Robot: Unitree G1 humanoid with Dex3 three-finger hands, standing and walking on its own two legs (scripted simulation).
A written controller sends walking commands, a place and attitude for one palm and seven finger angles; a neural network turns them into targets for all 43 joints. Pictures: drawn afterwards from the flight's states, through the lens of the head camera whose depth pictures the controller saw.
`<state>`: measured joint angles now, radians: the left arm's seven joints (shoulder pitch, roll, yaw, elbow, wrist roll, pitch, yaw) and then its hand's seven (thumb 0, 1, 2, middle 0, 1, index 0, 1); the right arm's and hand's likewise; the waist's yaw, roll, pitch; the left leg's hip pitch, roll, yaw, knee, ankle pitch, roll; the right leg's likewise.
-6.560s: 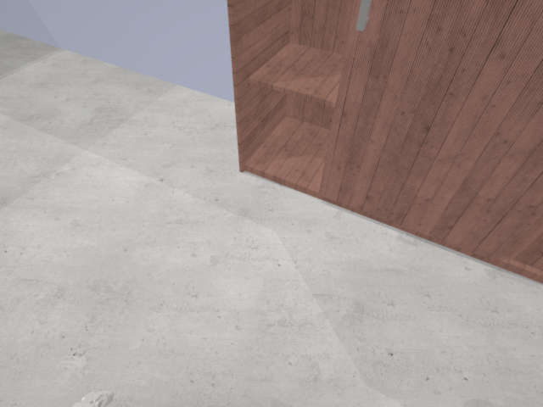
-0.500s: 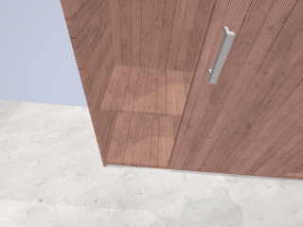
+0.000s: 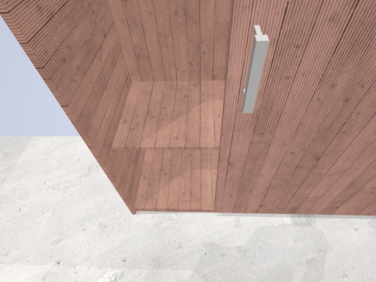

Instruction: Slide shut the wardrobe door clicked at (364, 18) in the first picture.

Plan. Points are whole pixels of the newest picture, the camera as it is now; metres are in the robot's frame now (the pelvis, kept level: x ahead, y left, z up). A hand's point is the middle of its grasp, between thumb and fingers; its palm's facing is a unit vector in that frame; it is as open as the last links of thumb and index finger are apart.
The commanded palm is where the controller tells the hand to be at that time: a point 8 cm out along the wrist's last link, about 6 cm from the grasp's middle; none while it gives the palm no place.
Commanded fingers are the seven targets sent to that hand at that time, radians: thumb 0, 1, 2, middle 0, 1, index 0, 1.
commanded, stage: come to a stop and stand still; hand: right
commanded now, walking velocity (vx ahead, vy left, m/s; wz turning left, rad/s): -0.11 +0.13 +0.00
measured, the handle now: (251, 72) +0.50 -0.13 +0.18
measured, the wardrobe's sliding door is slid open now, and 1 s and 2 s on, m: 0.44 0.44 0.44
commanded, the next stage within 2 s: look again from close up in 1.40 s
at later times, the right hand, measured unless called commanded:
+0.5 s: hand out of the picture +0.00 -0.11 -0.17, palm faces +0.02 +0.98 -0.22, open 7.3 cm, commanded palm none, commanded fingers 0.00 -0.90 -0.90 0.20 0.30 0.20 0.30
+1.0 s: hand out of the picture -0.02 -0.08 -0.17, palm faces +0.09 +0.98 -0.15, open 7.4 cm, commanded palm none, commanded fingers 0.00 -0.90 -0.90 0.20 0.30 0.20 0.30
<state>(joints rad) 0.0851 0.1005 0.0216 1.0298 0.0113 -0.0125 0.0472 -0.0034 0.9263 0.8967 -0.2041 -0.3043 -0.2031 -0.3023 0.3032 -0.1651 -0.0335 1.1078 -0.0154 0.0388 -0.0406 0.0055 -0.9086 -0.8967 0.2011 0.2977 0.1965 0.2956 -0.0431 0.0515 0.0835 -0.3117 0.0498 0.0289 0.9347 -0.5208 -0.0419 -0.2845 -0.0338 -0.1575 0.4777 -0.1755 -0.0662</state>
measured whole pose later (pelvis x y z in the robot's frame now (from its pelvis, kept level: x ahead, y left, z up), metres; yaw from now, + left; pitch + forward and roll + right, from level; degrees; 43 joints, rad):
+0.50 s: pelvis -0.02 +0.06 +0.00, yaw +0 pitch -1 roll +0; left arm 0.32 0.19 0.04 1.11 0.02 0.03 0.02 0.01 0.91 0.90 -0.20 -0.30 -0.20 -0.30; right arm 0.27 -0.14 -0.01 1.08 -0.01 0.02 -0.03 0.01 -0.92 -0.90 0.20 0.30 0.20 0.30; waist 0.03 -0.05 -0.01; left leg -0.17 0.00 0.05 0.49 -0.30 0.01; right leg -0.26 -0.06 -0.01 0.48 -0.19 0.02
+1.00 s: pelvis +0.00 +0.07 +0.00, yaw -1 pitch -1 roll +0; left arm 0.28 0.13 0.01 1.15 0.02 0.01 0.04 0.02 0.93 0.90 -0.20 -0.30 -0.20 -0.30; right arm 0.31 -0.10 -0.01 1.14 0.00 0.00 -0.03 0.01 -0.91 -0.90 0.20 0.30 0.20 0.30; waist -0.01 0.00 0.03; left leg -0.09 0.00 0.07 0.42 -0.30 0.02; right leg -0.20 -0.05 0.01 0.42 -0.20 0.05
